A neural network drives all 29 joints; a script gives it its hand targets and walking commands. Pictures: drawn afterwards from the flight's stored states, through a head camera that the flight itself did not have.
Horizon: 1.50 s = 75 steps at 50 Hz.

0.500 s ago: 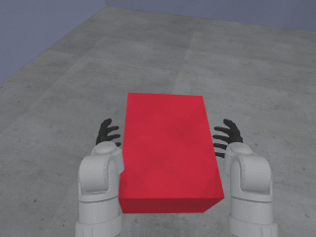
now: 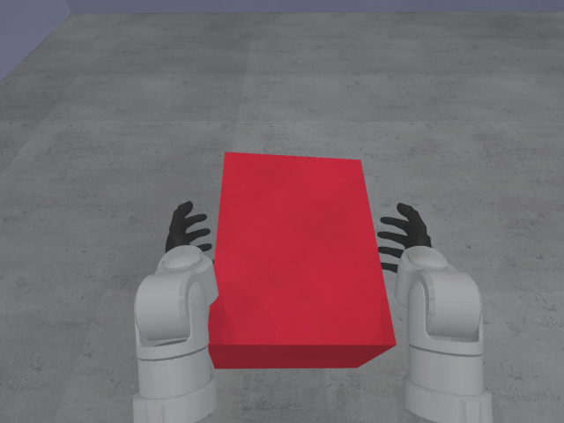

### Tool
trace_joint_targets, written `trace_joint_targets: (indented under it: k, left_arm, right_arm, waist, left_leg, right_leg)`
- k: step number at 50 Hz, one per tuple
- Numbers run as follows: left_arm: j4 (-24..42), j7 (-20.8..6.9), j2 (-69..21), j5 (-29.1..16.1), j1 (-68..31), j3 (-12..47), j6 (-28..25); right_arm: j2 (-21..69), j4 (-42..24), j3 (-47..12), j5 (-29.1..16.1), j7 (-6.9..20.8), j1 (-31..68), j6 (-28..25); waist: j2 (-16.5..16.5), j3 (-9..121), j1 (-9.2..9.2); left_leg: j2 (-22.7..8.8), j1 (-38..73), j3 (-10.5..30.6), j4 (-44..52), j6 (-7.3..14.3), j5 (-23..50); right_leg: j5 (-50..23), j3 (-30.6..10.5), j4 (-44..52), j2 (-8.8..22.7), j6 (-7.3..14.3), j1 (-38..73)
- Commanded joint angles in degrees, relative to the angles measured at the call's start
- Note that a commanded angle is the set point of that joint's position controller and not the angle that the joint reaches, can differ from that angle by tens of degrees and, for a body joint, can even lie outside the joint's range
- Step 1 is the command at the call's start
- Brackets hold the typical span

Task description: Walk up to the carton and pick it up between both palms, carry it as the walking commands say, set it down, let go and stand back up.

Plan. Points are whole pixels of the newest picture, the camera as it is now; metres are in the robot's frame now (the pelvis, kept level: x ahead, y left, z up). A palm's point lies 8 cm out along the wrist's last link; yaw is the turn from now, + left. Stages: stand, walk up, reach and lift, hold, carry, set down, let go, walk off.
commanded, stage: carry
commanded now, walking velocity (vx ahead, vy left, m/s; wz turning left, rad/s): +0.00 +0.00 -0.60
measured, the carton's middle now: (290, 259) +0.37 +0.03 +0.01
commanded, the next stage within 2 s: none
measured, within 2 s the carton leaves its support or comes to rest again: neither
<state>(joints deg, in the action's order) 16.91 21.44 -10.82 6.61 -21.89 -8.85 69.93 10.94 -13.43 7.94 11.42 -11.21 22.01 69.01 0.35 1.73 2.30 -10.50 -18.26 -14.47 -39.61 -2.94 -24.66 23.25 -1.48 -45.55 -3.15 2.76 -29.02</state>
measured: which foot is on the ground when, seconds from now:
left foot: down 0.00-0.04, up 0.06-0.26, down 0.28-0.54, up 0.56-0.82, down 0.84-1.00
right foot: down 0.00-0.34, up 0.36-0.52, down 0.54-0.88, up 0.90-1.00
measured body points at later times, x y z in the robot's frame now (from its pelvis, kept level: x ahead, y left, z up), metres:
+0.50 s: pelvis -0.02 -0.06 +0.00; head +0.01 -0.07 +0.45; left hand +0.32 +0.02 +0.10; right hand +0.26 -0.27 +0.09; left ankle -0.02 +0.09 -0.72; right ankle -0.03 -0.17 -0.70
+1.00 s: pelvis -0.09 -0.13 +0.01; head -0.06 -0.15 +0.45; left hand +0.27 -0.13 +0.11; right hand +0.14 -0.40 +0.09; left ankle -0.04 +0.01 -0.72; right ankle -0.10 -0.22 -0.69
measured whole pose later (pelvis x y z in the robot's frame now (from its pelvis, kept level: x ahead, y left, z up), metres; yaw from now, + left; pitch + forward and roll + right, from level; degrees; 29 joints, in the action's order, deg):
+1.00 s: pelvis -0.09 -0.13 +0.01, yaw -28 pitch +3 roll +2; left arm 17.2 20.3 -11.0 6.6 -22.3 -9.6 69.8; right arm 11.0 -14.6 8.0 11.4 -10.8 22.0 69.6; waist 0.9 -0.7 2.0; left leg -6.3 -17.1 -11.3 -34.4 -2.5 -19.3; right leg 20.1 -6.2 -49.7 -5.4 3.6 -30.4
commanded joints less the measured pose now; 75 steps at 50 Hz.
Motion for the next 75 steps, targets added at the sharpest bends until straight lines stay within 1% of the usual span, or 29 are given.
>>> trace_joint_targets:
  k: [1,2,4,5,7,13,16,18,20,25,27,28,29,32,36,40,43,45,46,51,53,55,56,57,60,68,72,74,75]
  left_arm:
    - [4.02,-24.76,-60.72,-26.53,-27.45,38.13,0.90]
    - [5.69,-25.03,-61.43,-27.50,-28.77,38.50,0.37]
    - [2.73,-24.97,-58.82,-25.63,-22.61,35.82,0.63]
    - [3.49,-25.02,-61.56,-26.02,-23.03,35.88,0.29]
    - [6.04,-25.23,-61.30,-26.88,-23.88,36.66,-0.23]
    - [7.62,-25.27,-62.14,-25.87,-25.36,37.16,-0.52]
    - [7.43,-25.39,-63.18,-25.86,-25.77,38.62,-0.47]
    - [9.15,-25.53,-61.94,-26.56,-30.25,39.14,0.35]
    - [4.92,-25.50,-60.70,-25.93,-25.72,38.75,0.99]
    - [3.68,-25.64,-61.41,-26.74,-27.47,37.26,1.19]
    - [2.80,-25.39,-59.35,-25.84,-24.42,36.77,1.50]
    - [2.25,-25.45,-59.27,-25.55,-25.34,36.15,1.20]
    - [1.46,-25.37,-58.38,-25.02,-22.14,34.96,1.22]
    - [3.54,-25.87,-61.99,-25.45,-23.15,35.09,-0.05]
    - [6.55,-26.01,-61.80,-25.71,-23.84,35.41,-1.23]
    - [6.84,-26.12,-63.09,-25.97,-23.21,37.09,-0.88]
    - [6.82,-25.74,-61.15,-25.33,-23.90,37.83,-0.27]
    - [10.37,-26.37,-61.90,-26.81,-27.98,38.68,-0.14]
    - [10.35,-26.30,-61.91,-27.17,-29.78,39.26,-0.27]
    - [1.73,-26.51,-60.97,-25.90,-26.32,37.32,1.60]
    - [1.85,-26.33,-60.37,-26.38,-26.36,36.52,1.86]
    - [0.36,-26.42,-60.19,-26.06,-23.46,35.41,1.80]
    - [-1.22,-25.99,-58.55,-24.69,-21.85,34.06,1.48]
    - [0.15,-25.78,-59.39,-24.55,-22.43,34.52,1.22]
    - [3.05,-26.25,-62.17,-25.04,-22.95,34.49,-0.55]
    - [8.82,-26.26,-61.57,-25.75,-23.50,36.48,-1.30]
    - [10.79,-26.11,-61.57,-26.35,-25.05,38.73,-1.36]
    - [11.55,-26.11,-61.30,-26.62,-27.85,38.73,-0.30]
    - [10.52,-26.24,-60.44,-26.19,-26.59,38.90,0.15]
  right_arm:
    - [61.08,-5.11,-32.65,-24.73,12.53,20.39,-1.42]
    - [61.81,-6.00,-32.67,-25.31,12.53,21.19,-1.71]
    - [61.11,-6.34,-34.27,-25.43,12.59,20.24,-0.93]
    - [62.55,-11.56,-36.04,-27.84,12.89,26.63,-1.38]
    - [63.57,-9.79,-35.83,-27.81,12.75,22.91,-1.75]
    - [65.02,-9.21,-34.88,-28.07,13.09,23.36,-1.54]
    - [63.80,-9.56,-34.10,-27.30,13.21,21.42,-2.07]
    - [63.77,-6.89,-32.58,-25.88,13.26,20.21,-1.65]
    - [62.19,-3.74,-32.21,-23.91,12.99,16.82,-1.34]
    - [62.52,-5.69,-33.98,-25.11,12.45,21.72,-1.01]
    - [59.92,-1.90,-32.18,-23.98,12.61,17.11,-0.36]
    - [60.41,-4.01,-32.95,-24.36,12.73,20.04,-0.52]
    - [60.72,-4.85,-34.08,-25.42,12.90,20.17,-0.29]
    - [63.78,-9.43,-36.93,-27.99,13.27,25.87,-1.15]
    - [64.59,-10.05,-36.24,-27.95,13.03,23.37,-1.70]
    - [64.39,-11.72,-36.03,-28.56,13.16,22.67,-1.63]
    - [63.16,-8.87,-34.88,-27.48,13.33,19.72,-1.17]
    - [62.43,-11.74,-34.02,-27.01,13.40,20.58,-1.96]
    - [63.31,-11.43,-34.22,-26.54,13.57,21.71,-1.91]
    - [61.00,-5.56,-33.32,-23.98,12.86,21.76,-0.49]
    - [60.47,-3.71,-33.05,-23.49,12.42,18.69,0.32]
    - [59.34,-4.84,-33.15,-24.09,12.44,19.93,0.12]
    - [59.90,-3.22,-33.62,-24.22,12.79,18.67,0.24]
    - [61.10,-6.30,-35.39,-26.34,13.20,22.65,0.12]
    - [63.40,-9.82,-37.57,-28.29,13.72,24.98,-0.92]
    - [64.68,-11.55,-37.02,-28.44,13.21,21.58,-1.56]
    - [63.56,-11.87,-35.80,-27.98,13.21,18.45,-1.72]
    - [62.91,-11.75,-33.97,-27.12,13.17,19.48,-1.80]
    - [62.15,-12.61,-34.80,-26.67,13.47,19.08,-1.51]
  waist:
    - [-10.44,22.75,-2.60]
    - [-5.63,24.50,-2.00]
    - [16.19,24.80,-0.88]
    - [16.74,25.32,-1.06]
    - [8.03,26.16,-1.24]
    - [9.46,26.81,-0.81]
    - [-3.09,27.89,-3.07]
    - [-16.70,26.46,-3.78]
    - [-8.73,20.91,-3.08]
    - [-10.88,22.10,-2.94]
    - [-7.09,23.99,-1.51]
    - [5.25,23.57,-0.94]
    - [15.69,24.73,-1.04]
    - [8.49,24.56,-1.40]
    - [9.79,26.68,-0.67]
    - [8.45,29.25,-0.69]
    - [1.22,28.13,-2.78]
    - [-16.46,27.01,-4.22]
    - [-7.82,25.21,-3.58]
    - [-12.81,19.60,-2.56]
    - [-8.38,21.75,-2.49]
    - [0.65,24.39,-1.14]
    - [16.97,23.70,-0.74]
    - [17.35,22.76,-0.97]
    - [9.18,23.51,-1.33]
    - [10.36,28.82,-0.40]
    - [2.99,30.17,-2.21]
    - [-18.28,27.39,-4.29]
    - [-9.91,25.26,-3.43]
  left_leg:
    - [-12.53,20.18,4.75,-1.83,0.59,45.47]
    - [-9.95,14.59,3.05,-6.51,-1.47,39.78]
    - [4.66,-13.39,4.03,-21.33,-6.03,-13.09]
    - [5.82,-15.00,7.52,-20.97,-5.94,-16.99]
    - [6.82,-13.53,9.71,-17.00,-5.50,-13.61]
    - [9.21,5.88,8.49,5.00,-2.87,-1.62]
    - [-2.78,24.48,11.65,11.74,3.04,24.36]
    - [-21.24,27.81,22.98,12.18,11.71,41.54]
    - [-18.73,21.93,17.05,13.63,9.50,35.25]
    - [-14.01,18.33,7.15,2.47,2.26,42.25]
    - [-8.85,8.41,3.44,-8.16,-1.54,27.54]
    - [-2.37,-5.51,2.86,-16.41,-4.41,-3.69]
    - [4.80,-12.69,5.34,-18.82,-5.57,-16.51]
    - [6.95,-11.49,10.79,-17.12,-4.83,-10.60]
    - [11.37,-7.40,10.43,-6.53,-3.95,-7.37]
    - [10.68,7.60,9.12,7.47,-2.00,-0.40]
    - [0.15,28.54,11.62,15.34,2.69,14.74]
    - [-21.04,30.24,24.37,14.70,12.60,35.83]
    - [-21.47,25.68,20.46,14.39,12.86,35.69]
    - [-14.05,14.02,8.98,9.68,3.90,32.24]
    - [-13.46,12.72,6.79,2.76,2.71,32.27]
    - [-6.05,1.57,3.16,-10.14,-2.10,11.79]
    - [3.38,-13.65,2.83,-20.61,-6.21,-12.73]
    - [6.06,-14.89,6.98,-21.53,-6.42,-17.94]
    - [6.85,-13.08,12.84,-19.07,-4.57,-9.20]
    - [12.87,3.29,9.59,2.58,-2.01,-0.80]
    - [3.38,29.55,8.81,18.05,1.61,12.67]
    - [-21.42,30.67,26.11,18.20,13.93,22.31]
    - [-22.33,24.33,20.06,16.31,13.46,29.16]
  right_leg:
    - [-5.01,3.93,11.76,0.67,-1.98,-0.08]
    - [-20.85,-0.37,13.72,2.51,-0.05,7.99]
    - [-78.52,-23.63,12.89,15.67,8.08,27.66]
    - [-82.72,-25.20,11.93,16.72,9.73,30.08]
    - [-69.54,-22.91,12.93,14.51,8.05,29.09]
    - [-52.76,-24.22,17.77,11.05,6.11,19.04]
    - [-29.05,-15.56,9.74,5.01,1.09,2.28]
    - [7.55,-5.08,-11.18,1.40,-2.14,-12.07]
    - [6.56,-4.00,-13.47,4.51,-2.73,-13.11]
    - [5.22,2.07,5.26,1.40,-2.30,-1.40]
    - [-22.41,-4.65,15.59,4.41,0.10,11.41]
    - [-51.22,-17.84,15.93,12.25,3.69,20.62]
    - [-66.27,-27.71,15.71,17.37,8.20,22.66]
    - [-52.77,-24.60,17.15,12.29,6.58,24.52]
    - [-62.21,-28.15,17.74,10.79,5.91,27.91]
    - [-47.97,-27.66,20.31,9.40,5.80,20.54]
    - [-22.49,-18.57,17.46,3.88,-0.54,0.97]
    - [6.32,-6.87,-9.68,-0.25,-3.39,-11.65]
    - [4.10,-4.95,-16.02,2.51,-3.14,-12.39]
    - [4.81,-0.43,-3.78,2.98,-3.44,-2.63]
    - [3.82,0.56,5.95,1.57,-2.33,2.78]
    - [-28.70,-8.90,16.24,5.85,0.73,15.78]
    - [-60.29,-27.08,16.57,14.37,5.47,23.69]
    - [-59.80,-30.99,17.42,16.52,8.53,21.87]
    - [-44.16,-27.64,18.80,10.28,6.15,23.03]
    - [-50.63,-29.82,22.42,8.40,3.54,21.73]
    - [-24.72,-18.88,22.13,3.04,-5.74,4.42]
    - [5.31,-6.93,-10.54,-2.32,-6.92,-11.62]
    - [2.45,-6.43,-18.31,2.59,-5.48,-12.11]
